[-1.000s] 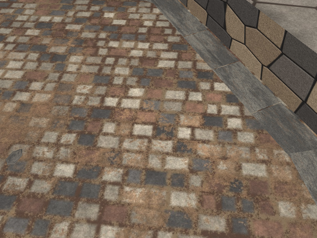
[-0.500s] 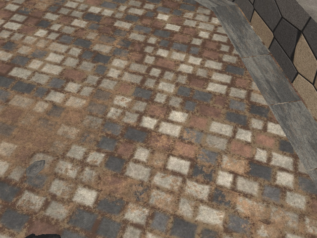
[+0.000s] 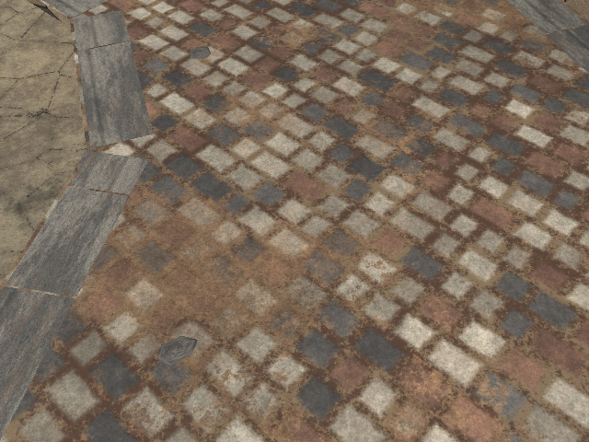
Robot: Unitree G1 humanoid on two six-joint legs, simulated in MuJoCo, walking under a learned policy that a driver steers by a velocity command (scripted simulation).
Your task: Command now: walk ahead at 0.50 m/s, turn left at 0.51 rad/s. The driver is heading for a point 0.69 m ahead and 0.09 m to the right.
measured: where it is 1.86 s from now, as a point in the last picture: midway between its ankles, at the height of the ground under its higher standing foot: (349, 346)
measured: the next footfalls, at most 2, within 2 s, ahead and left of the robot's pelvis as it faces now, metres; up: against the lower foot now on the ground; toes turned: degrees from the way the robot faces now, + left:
left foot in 0.22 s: +0.28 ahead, +0.16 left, +0.00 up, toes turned +6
right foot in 0.76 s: +0.58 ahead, -0.08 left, +0.00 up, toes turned -11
